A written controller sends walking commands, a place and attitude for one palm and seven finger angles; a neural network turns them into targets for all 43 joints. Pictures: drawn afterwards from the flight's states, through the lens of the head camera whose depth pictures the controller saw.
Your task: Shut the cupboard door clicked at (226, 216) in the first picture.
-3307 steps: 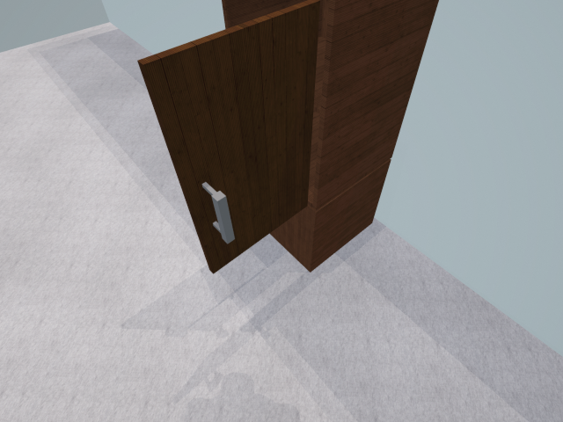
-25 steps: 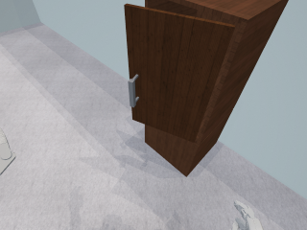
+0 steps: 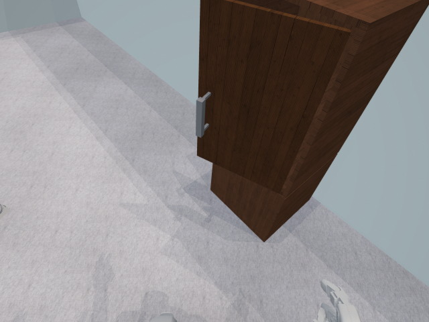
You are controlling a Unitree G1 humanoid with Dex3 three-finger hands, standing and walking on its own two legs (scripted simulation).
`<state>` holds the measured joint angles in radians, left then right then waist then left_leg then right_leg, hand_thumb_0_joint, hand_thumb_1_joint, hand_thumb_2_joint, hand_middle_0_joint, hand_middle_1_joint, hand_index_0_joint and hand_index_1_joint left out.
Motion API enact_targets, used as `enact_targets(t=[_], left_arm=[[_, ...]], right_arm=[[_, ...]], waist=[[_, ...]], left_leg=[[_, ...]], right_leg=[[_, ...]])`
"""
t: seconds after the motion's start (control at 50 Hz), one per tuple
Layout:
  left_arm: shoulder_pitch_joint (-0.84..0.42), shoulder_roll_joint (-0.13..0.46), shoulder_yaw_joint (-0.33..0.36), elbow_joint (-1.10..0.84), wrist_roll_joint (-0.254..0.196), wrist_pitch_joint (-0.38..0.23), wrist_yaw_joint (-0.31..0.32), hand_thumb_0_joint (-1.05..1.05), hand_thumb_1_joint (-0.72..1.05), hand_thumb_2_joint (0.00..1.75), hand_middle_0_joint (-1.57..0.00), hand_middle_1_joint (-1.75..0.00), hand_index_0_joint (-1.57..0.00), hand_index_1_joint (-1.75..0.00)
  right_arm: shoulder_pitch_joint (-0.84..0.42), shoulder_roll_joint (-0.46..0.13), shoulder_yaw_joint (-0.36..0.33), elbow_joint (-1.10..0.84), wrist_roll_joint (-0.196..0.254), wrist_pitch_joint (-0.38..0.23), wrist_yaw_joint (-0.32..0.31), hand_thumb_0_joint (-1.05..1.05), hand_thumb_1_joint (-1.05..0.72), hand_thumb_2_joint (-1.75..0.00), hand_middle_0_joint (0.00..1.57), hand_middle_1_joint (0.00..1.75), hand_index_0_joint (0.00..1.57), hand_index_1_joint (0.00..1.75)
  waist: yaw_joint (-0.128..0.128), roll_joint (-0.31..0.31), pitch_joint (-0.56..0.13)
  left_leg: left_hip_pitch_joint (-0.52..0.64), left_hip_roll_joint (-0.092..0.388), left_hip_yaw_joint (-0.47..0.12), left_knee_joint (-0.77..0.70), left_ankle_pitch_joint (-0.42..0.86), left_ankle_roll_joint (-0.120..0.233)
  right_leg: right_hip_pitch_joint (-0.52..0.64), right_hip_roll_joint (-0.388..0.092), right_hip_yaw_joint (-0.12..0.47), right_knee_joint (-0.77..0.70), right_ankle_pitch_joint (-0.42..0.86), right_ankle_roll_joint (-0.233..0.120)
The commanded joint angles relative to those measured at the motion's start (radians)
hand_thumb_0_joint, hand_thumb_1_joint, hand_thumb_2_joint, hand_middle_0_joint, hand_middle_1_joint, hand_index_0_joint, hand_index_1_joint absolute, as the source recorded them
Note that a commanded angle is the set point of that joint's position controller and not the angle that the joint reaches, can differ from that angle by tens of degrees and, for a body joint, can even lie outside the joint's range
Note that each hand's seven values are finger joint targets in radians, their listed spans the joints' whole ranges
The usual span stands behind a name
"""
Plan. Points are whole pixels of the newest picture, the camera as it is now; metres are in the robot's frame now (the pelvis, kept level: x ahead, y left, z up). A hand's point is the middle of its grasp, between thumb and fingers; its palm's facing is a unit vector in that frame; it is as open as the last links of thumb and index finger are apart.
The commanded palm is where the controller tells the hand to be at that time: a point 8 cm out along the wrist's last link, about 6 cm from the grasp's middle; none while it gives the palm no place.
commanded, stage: step back with the hand held close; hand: left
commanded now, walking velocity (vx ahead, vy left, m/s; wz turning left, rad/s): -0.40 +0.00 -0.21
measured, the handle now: (203, 114) +0.75 +0.05 -0.07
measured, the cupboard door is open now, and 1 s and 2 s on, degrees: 19 19 19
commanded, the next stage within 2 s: stop stepping back and stand still in 0.18 s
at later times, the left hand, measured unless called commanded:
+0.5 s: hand out of the picture +0.12 +0.25 +0.19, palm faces +0.27 -0.85 -0.45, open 7.4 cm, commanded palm +0.07 +0.30 +0.20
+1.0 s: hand out of the picture +0.10 +0.26 +0.19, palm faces +0.27 -0.83 -0.48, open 7.4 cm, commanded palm +0.06 +0.31 +0.20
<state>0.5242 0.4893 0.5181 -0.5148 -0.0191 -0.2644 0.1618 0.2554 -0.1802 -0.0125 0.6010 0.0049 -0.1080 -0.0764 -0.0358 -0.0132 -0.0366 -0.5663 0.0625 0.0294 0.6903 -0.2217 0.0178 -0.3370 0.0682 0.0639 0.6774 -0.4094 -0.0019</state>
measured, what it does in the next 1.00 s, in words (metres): walks backwards: left foot, then right foot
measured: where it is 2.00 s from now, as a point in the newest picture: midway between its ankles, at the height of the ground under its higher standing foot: outside the picture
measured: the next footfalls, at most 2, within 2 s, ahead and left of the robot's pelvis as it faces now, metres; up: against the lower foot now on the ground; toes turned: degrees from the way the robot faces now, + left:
left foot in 0.14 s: +0.08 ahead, +0.11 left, +0.00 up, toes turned +0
right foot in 0.46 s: -0.14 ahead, -0.05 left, +0.00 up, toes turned -13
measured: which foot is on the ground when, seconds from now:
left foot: down 0.00-0.02, up 0.04-0.12, down 0.14-0.46, up 0.48-0.64, down 0.66-1.00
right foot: down 0.00-0.18, up 0.20-0.44, down 0.46-1.00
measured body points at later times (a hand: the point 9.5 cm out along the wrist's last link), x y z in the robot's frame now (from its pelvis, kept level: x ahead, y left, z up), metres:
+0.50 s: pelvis -0.12 +0.03 +0.02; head -0.11 +0.05 +0.47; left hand +0.10 +0.30 +0.22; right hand +0.03 -0.21 -0.04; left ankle +0.02 +0.11 -0.70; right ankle -0.20 -0.07 -0.72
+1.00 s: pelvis -0.14 +0.04 +0.02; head -0.16 +0.05 +0.47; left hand +0.08 +0.31 +0.22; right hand -0.07 -0.20 -0.08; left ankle -0.09 +0.15 -0.71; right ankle -0.18 -0.04 -0.71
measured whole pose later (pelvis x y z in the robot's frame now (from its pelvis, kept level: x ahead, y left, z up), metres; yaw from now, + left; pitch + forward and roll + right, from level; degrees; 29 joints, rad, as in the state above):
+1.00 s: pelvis -0.14 +0.04 +0.02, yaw -12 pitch +0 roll -1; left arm 0.61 0.42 0.42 -0.47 -0.04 -0.20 0.17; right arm 0.30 -0.18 0.03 0.67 -0.01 -0.09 -0.05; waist -0.04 0.02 -0.06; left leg -0.35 0.03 0.03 0.62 -0.28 -0.01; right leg -0.20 0.04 -0.05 0.50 -0.31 -0.05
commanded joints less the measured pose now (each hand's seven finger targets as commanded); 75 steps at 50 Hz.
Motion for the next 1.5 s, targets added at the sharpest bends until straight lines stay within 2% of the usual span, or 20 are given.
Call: enact_targets(t=[0.0,0.06,0.14,0.18,0.26,0.38,0.4,0.44,0.46,0.48,0.62,0.7,0.82,0.92,1.06,1.08,1.14,1.24,1.4,1.48], left_arm=[[-0.049,0.154,0.043,-0.163,0.004,-0.069,0.038,0.00,0.90,0.90,-0.20,-0.30,-0.20,-0.30],[-0.111,0.180,0.047,-0.203,0.004,-0.037,0.038,0.00,0.90,0.90,-0.20,-0.30,-0.20,-0.30],[-0.140,0.154,0.033,-0.209,-0.005,-0.047,0.012,0.00,0.90,0.90,-0.20,-0.30,-0.20,-0.30],[-0.100,0.125,0.044,-0.222,-0.021,-0.042,0.000,0.00,0.90,0.90,-0.20,-0.30,-0.20,-0.30],[-0.068,0.063,-0.011,-0.231,-0.037,-0.014,-0.004,0.00,0.90,0.90,-0.20,-0.30,-0.20,-0.30],[0.001,0.099,0.014,-0.212,-0.061,0.058,0.001,0.00,0.90,0.90,-0.20,-0.30,-0.20,-0.30],[0.031,0.130,0.038,-0.217,-0.059,0.065,0.000,0.00,0.90,0.90,-0.20,-0.30,-0.20,-0.30],[0.008,0.234,0.114,-0.267,-0.055,0.054,0.014,0.00,0.90,0.90,-0.20,-0.30,-0.20,-0.30],[-0.036,0.248,0.123,-0.261,-0.050,0.043,0.030,0.00,0.90,0.90,-0.20,-0.30,-0.20,-0.30],[-0.020,0.150,0.060,-0.168,-0.055,0.057,0.028,0.00,0.90,0.90,-0.20,-0.30,-0.20,-0.30],[-0.165,0.111,-0.026,-0.107,-0.006,0.035,0.045,0.00,0.90,0.90,-0.20,-0.30,-0.20,-0.30],[-0.110,0.129,0.022,-0.212,-0.008,0.008,0.038,0.00,0.90,0.90,-0.20,-0.30,-0.20,-0.30],[0.033,0.117,0.061,-0.147,-0.010,0.006,0.035,0.00,0.90,0.90,-0.20,-0.30,-0.20,-0.30],[0.051,0.104,0.049,-0.082,-0.033,0.026,0.037,0.00,0.90,0.90,-0.20,-0.30,-0.20,-0.30],[-0.111,0.095,-0.018,-0.107,-0.015,0.023,0.026,0.00,0.90,0.90,-0.20,-0.30,-0.20,-0.30],[-0.107,-0.099,-0.420,0.602,0.046,0.178,-0.121,0.00,0.90,0.90,-0.20,-0.30,-0.20,-0.30],[-0.154,-0.147,-0.420,0.726,0.041,0.276,-0.152,0.00,0.90,0.90,-0.20,-0.30,-0.20,-0.30],[-0.259,-0.036,-0.439,1.036,0.048,0.247,-0.159,0.00,0.90,0.90,-0.20,-0.30,-0.20,-0.30],[-0.282,-0.113,-0.466,1.401,0.036,0.259,-0.148,0.00,0.90,0.90,-0.20,-0.30,-0.20,-0.30],[-0.279,-0.100,-0.473,1.501,0.033,0.252,-0.151,0.00,0.90,0.90,-0.20,-0.30,-0.20,-0.30]], right_arm=[[-0.126,-0.110,-0.030,-0.106,-0.018,-0.054,-0.009,0.00,-0.90,-0.90,0.20,0.30,0.20,0.30],[-0.147,-0.121,-0.042,-0.122,0.000,-0.033,-0.024,0.00,-0.90,-0.90,0.20,0.30,0.20,0.30],[-0.159,-0.161,-0.050,-0.127,0.009,-0.026,-0.031,0.00,-0.90,-0.90,0.20,0.30,0.20,0.30],[-0.160,-0.156,-0.059,-0.131,-0.029,-0.043,-0.015,0.00,-0.90,-0.90,0.20,0.30,0.20,0.30],[-0.161,-0.142,-0.053,-0.121,-0.011,-0.055,0.013,0.00,-0.90,-0.90,0.20,0.30,0.20,0.30],[-0.141,-0.146,-0.020,-0.176,-0.014,-0.029,0.010,0.00,-0.90,-0.90,0.20,0.30,0.20,0.30],[-0.129,-0.140,-0.021,-0.180,-0.015,-0.018,0.010,0.00,-0.90,-0.90,0.20,0.30,0.20,0.30],[-0.116,-0.135,-0.008,-0.149,-0.031,0.003,0.012,0.00,-0.90,-0.90,0.20,0.30,0.20,0.30],[-0.093,-0.138,-0.002,-0.128,-0.038,0.013,0.013,0.00,-0.90,-0.90,0.20,0.30,0.20,0.30],[-0.055,-0.105,-0.005,-0.129,-0.002,-0.001,0.007,0.00,-0.90,-0.90,0.20,0.30,0.20,0.30],[-0.084,-0.168,-0.026,-0.084,-0.006,-0.047,-0.037,0.00,-0.90,-0.90,0.20,0.30,0.20,0.30],[-0.086,-0.166,-0.017,-0.086,-0.021,-0.070,-0.033,0.00,-0.90,-0.90,0.20,0.30,0.20,0.30],[-0.086,-0.156,-0.016,-0.092,-0.019,-0.071,-0.010,0.00,-0.90,-0.90,0.20,0.30,0.20,0.30],[-0.062,-0.130,-0.020,-0.084,-0.005,-0.022,0.011,0.00,-0.90,-0.90,0.20,0.30,0.20,0.30],[-0.109,-0.142,-0.005,-0.094,-0.004,-0.040,-0.021,0.00,-0.90,-0.90,0.20,0.30,0.20,0.30],[-0.178,-0.322,-0.057,0.075,0.006,-0.079,0.075,0.00,-0.90,-0.90,0.20,0.30,0.20,0.30],[-0.100,-0.264,-0.042,0.081,-0.018,0.029,0.069,0.00,-0.90,-0.90,0.20,0.30,0.20,0.30],[-0.134,-0.265,-0.028,0.121,-0.022,0.071,0.068,0.00,-0.90,-0.90,0.20,0.30,0.20,0.30],[-0.123,-0.203,-0.011,0.297,-0.032,0.106,0.053,0.00,-0.90,-0.90,0.20,0.30,0.20,0.30],[-0.086,-0.212,-0.018,0.366,-0.024,0.108,0.047,0.00,-0.90,-0.90,0.20,0.30,0.20,0.30]], waist=[[0.009,-0.075,-0.090],[0.021,-0.215,-0.142],[0.038,0.191,-0.178],[0.057,0.300,-0.214],[0.048,0.208,-0.170],[0.037,0.253,-0.079],[0.034,0.165,-0.079],[0.040,-0.094,-0.080],[0.035,-0.094,-0.098],[0.039,-0.192,-0.105],[0.014,0.033,0.076],[0.010,0.286,0.020],[0.015,0.180,0.004],[0.010,-0.134,0.011],[0.023,0.101,-0.009],[0.001,0.137,0.084],[0.041,0.033,0.000],[0.034,-0.193,-0.051],[0.034,0.182,0.009],[0.030,0.100,0.038]], left_leg=[[0.205,-0.044,0.037,0.074,-0.014,-0.059],[0.256,-0.057,-0.014,0.023,-0.080,-0.042],[0.391,0.189,-0.131,-0.360,0.574,0.028],[0.234,0.325,-0.224,-0.457,0.262,0.086],[0.382,0.276,-0.090,-0.424,0.276,0.098],[0.172,0.114,-0.008,-0.542,-0.413,-0.050],[0.189,0.034,0.067,-0.382,-0.361,-0.073],[0.253,-0.036,0.025,0.148,-0.145,-0.057],[0.163,-0.003,0.001,0.212,-0.115,-0.049],[0.095,-0.043,-0.025,0.248,-0.163,-0.047],[0.330,-0.003,0.003,-0.231,-0.118,0.019],[0.299,0.196,-0.359,-0.484,-0.175,0.071],[0.102,0.097,-0.115,-0.414,-0.308,0.025],[0.122,-0.017,-0.019,0.000,-0.074,-0.024],[0.362,0.059,-0.110,-0.281,0.233,0.018],[0.278,0.082,-0.131,-0.168,0.516,0.034],[0.233,0.138,-0.198,-0.237,0.405,0.089],[0.298,-0.002,-0.112,-0.137,0.183,0.021],[0.337,0.033,-0.138,-0.309,0.062,0.018],[0.358,0.033,-0.135,-0.322,0.021,0.016]], right_leg=[[-0.045,-0.334,0.343,-0.292,0.842,-0.131],[0.012,-0.295,0.262,-0.240,0.885,-0.111],[0.026,-0.002,0.002,0.030,0.222,0.029],[0.081,0.021,0.000,0.367,-0.125,0.023],[-0.040,-0.007,-0.066,0.268,-0.093,0.026],[0.254,0.035,-0.225,-0.251,-0.071,-0.023],[0.220,-0.030,-0.162,-0.374,-0.060,-0.057],[-0.092,-0.411,0.270,-0.568,-0.074,-0.211],[-0.003,-0.441,0.193,-0.511,0.104,-0.236],[0.066,-0.387,0.220,-0.474,0.003,-0.207],[-0.038,-0.226,0.047,-0.316,-0.045,-0.078],[0.007,-0.046,-0.120,0.018,-0.007,0.005],[0.262,-0.076,-0.100,-0.240,0.082,-0.024],[0.121,-0.332,0.246,-0.436,0.063,-0.170],[0.090,-0.118,-0.020,-0.240,0.316,-0.012],[0.011,-0.155,-0.104,-0.065,0.440,-0.013],[0.059,-0.101,-0.074,-0.017,0.098,-0.021],[0.091,-0.223,0.060,-0.244,0.342,-0.091],[0.150,-0.163,0.019,-0.335,0.168,-0.063],[0.145,-0.175,0.029,-0.396,0.136,-0.072]])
